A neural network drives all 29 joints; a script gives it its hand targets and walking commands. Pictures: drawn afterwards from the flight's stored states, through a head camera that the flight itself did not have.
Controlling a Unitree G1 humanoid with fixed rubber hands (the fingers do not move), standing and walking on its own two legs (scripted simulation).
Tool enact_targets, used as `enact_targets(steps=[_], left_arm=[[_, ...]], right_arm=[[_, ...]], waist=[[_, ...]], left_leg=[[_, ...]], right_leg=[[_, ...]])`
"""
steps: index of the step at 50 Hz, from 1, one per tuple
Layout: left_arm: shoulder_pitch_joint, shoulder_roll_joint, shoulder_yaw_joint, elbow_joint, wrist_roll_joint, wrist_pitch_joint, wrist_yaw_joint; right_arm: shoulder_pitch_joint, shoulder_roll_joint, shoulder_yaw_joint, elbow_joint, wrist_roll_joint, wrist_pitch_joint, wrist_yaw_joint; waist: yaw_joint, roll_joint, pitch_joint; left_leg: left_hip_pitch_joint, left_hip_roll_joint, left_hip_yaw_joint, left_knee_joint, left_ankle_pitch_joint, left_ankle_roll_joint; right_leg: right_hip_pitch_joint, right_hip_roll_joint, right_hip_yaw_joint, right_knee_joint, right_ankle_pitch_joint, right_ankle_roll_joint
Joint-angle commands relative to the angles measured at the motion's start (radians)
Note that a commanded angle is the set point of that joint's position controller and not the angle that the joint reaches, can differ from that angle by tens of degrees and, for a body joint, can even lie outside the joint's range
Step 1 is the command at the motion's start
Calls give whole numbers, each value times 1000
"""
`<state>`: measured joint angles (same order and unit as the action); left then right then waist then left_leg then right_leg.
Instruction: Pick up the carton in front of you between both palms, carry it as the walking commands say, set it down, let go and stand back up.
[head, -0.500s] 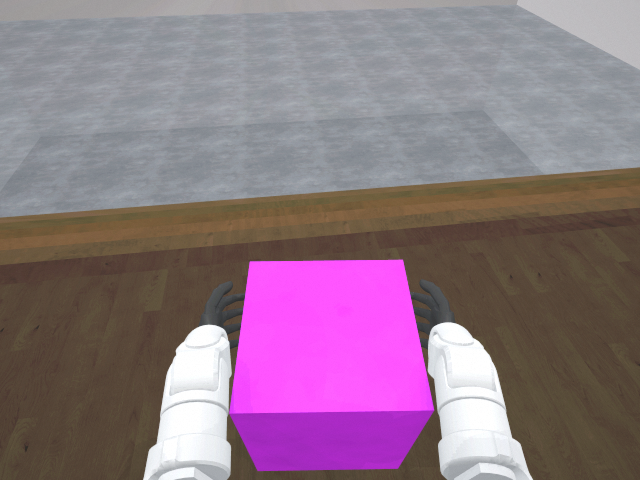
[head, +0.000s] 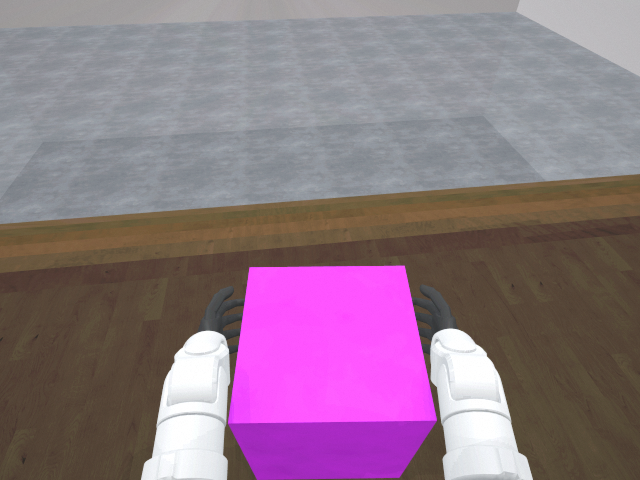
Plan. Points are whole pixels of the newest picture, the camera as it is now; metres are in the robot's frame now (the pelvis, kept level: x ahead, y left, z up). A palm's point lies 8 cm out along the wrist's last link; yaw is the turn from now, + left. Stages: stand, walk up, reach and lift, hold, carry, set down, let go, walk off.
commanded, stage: reach and lift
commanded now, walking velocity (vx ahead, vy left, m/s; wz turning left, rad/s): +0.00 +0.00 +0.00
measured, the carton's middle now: (327, 377) +0.28 +0.00 -0.04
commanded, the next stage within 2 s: hold in 0.24 s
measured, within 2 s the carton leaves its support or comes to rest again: neither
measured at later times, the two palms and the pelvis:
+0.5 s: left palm (208, 344) +0.28 +0.15 +0.05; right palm (449, 342) +0.28 -0.15 +0.05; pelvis +0.00 +0.00 +0.00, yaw +0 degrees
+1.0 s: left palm (208, 342) +0.28 +0.15 +0.05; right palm (449, 339) +0.28 -0.15 +0.05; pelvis -0.01 +0.00 +0.00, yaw +0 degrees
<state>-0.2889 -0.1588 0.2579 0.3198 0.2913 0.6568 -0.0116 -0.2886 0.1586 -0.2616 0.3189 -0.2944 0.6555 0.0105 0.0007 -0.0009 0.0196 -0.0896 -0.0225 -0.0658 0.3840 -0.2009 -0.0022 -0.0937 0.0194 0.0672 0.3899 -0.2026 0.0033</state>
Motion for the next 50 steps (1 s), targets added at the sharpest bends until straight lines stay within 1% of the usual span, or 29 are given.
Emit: enact_targets(steps=[1, 12, 16, 17, 18, 20, 22, 24, 29, 35, 41, 50], left_arm=[[-434, -919, -517, -35, -232, -19, -225], [-433, -909, -536, -78, -247, 6, -226], [-413, -917, -602, -162, -287, 32, -220], [-401, -908, -605, -175, -289, 44, -216], [-389, -896, -597, -176, -284, 56, -213], [-377, -870, -570, -161, -266, 75, -209], [-390, -856, -545, -137, -251, 83, -211], [-422, -864, -541, -129, -250, 83, -217], [-500, -896, -549, -120, -260, 73, -227], [-532, -902, -535, -81, -250, 69, -229], [-530, -903, -528, -69, -244, 68, -228], [-483, -893, -538, -103, -252, 72, -220]], right_arm=[[-436, 925, 522, -33, 237, -18, 231], [-430, 921, 542, -78, 251, 10, 225], [-412, 927, 604, -160, 287, 36, 220], [-400, 917, 606, -171, 289, 48, 217], [-387, 904, 598, -171, 285, 60, 215], [-374, 875, 570, -153, 270, 78, 212], [-390, 862, 546, -130, 258, 86, 214], [-425, 871, 544, -125, 259, 85, 219], [-501, 902, 554, -117, 267, 76, 229], [-531, 905, 539, -79, 256, 72, 232], [-531, 903, 532, -71, 249, 72, 231], [-484, 896, 543, -104, 256, 76, 225]], waist=[[1, 1, -263], [1, -2, -247], [-3, -1, -290], [-3, 0, -283], [-2, 0, -262], [1, 0, -201], [3, -1, -152], [3, -2, -144], [1, 0, -181], [0, 3, -184], [-1, 1, -190], [-2, 0, -207]], left_leg=[[77, -66, -13, -45, 237, 1], [80, -66, -13, -55, 222, 3], [120, -65, -19, -62, 288, -2], [123, -65, -19, -66, 292, -3], [117, -65, -18, -72, 277, -3], [91, -64, -12, -85, 207, 1], [67, -62, -7, -92, 128, 5], [59, -59, -5, -90, 86, 8], [58, -55, -6, -73, 53, 9], [49, -53, -5, -71, 17, 10], [58, -54, -6, -72, 45, 8], [84, -58, -9, -73, 124, 5]], right_leg=[[75, 67, 9, -45, 236, 4], [84, 67, 10, -54, 223, 7], [121, 68, 11, -62, 286, 9], [126, 68, 12, -67, 290, 9], [123, 67, 13, -72, 275, 8], [104, 65, 13, -84, 209, 5], [78, 62, 10, -91, 132, 2], [65, 60, 8, -91, 89, -1], [60, 57, 5, -76, 58, -5], [52, 56, 0, -70, 23, -5], [60, 57, -2, -73, 49, -3], [85, 59, 0, -75, 128, 1]])
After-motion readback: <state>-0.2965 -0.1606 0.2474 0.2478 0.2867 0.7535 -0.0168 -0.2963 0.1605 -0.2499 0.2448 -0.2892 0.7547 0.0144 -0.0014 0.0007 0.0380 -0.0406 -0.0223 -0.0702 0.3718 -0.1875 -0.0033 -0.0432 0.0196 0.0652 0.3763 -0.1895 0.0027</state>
